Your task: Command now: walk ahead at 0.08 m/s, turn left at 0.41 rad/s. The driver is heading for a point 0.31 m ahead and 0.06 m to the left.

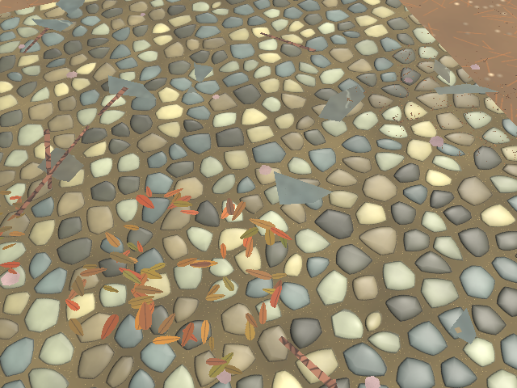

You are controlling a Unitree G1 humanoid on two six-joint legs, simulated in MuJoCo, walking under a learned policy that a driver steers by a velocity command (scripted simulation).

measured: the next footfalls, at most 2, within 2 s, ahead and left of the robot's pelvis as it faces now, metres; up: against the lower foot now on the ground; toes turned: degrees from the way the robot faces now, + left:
left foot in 0.30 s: +0.03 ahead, +0.12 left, +0.00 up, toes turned +10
right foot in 0.74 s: +0.07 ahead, -0.07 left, +0.00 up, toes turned +17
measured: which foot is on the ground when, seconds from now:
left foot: up 0.00-0.28, down 0.30-0.74, up 0.76-1.00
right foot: down 0.00-0.28, up 0.30-0.72, down 0.74-1.00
